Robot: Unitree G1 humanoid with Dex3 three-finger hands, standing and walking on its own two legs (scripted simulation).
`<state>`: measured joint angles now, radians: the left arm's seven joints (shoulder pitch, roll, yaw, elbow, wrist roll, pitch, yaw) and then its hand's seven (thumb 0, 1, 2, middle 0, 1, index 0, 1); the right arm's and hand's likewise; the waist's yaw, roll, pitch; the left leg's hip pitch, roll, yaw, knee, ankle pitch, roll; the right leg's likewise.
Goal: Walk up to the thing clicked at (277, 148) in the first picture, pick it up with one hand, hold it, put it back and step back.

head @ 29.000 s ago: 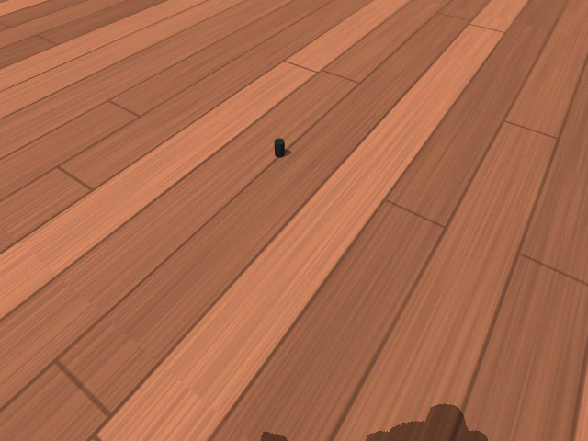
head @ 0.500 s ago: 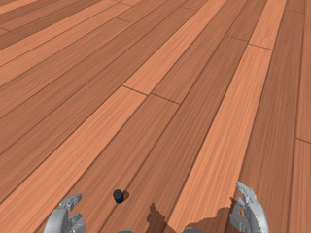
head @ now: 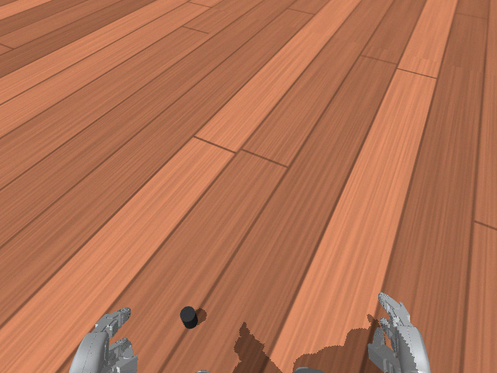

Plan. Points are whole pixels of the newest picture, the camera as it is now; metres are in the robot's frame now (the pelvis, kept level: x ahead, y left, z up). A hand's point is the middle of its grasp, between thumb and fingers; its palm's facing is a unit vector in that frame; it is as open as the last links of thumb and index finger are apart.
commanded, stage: home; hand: left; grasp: from above
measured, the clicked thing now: (189, 317) +0.41 +0.20 -0.67
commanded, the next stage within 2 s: stand in 0.40 s
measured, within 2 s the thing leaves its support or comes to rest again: neither
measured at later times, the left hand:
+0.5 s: hand (132, 365) +0.16 +0.18 -0.05, palm faces +0.03 -0.98 -0.20, open 7.4 cm
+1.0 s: hand out of the picture +0.05 +0.24 -0.11, palm faces +0.03 -0.95 -0.31, open 7.4 cm
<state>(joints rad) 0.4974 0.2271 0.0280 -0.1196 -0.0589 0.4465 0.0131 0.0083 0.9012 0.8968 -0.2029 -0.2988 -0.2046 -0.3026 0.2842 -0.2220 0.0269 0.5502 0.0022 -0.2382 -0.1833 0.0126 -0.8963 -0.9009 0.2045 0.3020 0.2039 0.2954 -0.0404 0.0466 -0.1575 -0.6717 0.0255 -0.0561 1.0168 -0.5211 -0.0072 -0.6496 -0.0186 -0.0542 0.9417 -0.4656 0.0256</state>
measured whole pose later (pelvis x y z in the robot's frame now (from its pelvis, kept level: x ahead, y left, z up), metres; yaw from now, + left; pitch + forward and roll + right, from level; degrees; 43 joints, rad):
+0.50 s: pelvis +0.00 +0.00 +0.00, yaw +0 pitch +10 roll -3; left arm 0.51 0.23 0.03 -0.13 -0.06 0.45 0.02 0.01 0.90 0.90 -0.20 -0.30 -0.20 -0.30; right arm 0.29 -0.22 0.03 0.54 0.00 -0.23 -0.18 0.01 -0.90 -0.90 0.20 0.30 0.20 0.30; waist -0.04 0.05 -0.16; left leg -0.68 0.03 -0.06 1.02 -0.52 0.00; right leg -0.66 -0.02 -0.05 0.94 -0.46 0.03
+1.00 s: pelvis +0.00 +0.01 +0.05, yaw -1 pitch -3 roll +0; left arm 0.22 0.27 0.04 0.99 0.03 0.03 0.03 0.01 0.90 0.90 -0.20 -0.30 -0.21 -0.30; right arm 0.20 -0.27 -0.05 1.00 -0.05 0.00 -0.03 0.01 -0.90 -0.90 0.20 0.30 0.20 0.30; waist 0.02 0.00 0.06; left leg -0.19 -0.02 0.00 0.54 -0.30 0.02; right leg -0.20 -0.07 -0.01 0.53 -0.27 0.05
